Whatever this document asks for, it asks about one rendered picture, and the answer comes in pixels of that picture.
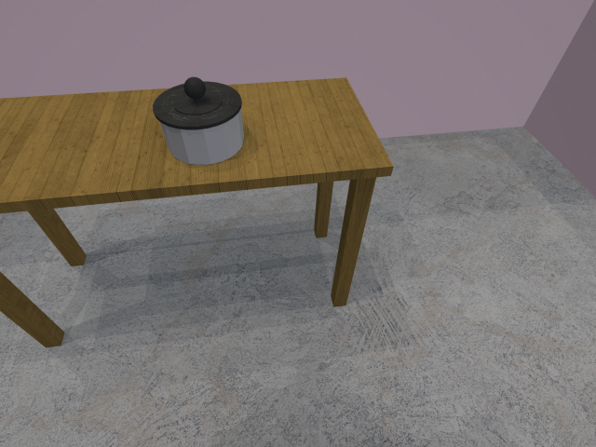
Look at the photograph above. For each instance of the knob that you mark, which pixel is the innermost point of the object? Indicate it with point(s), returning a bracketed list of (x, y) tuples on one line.
[(194, 88)]

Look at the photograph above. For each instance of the pot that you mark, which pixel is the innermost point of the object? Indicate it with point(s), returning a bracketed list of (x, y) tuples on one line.
[(206, 146)]

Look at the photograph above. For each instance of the table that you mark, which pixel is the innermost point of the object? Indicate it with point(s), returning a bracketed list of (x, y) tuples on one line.
[(60, 151)]

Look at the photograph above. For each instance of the lid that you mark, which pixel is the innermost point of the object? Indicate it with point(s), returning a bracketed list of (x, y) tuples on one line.
[(219, 104)]

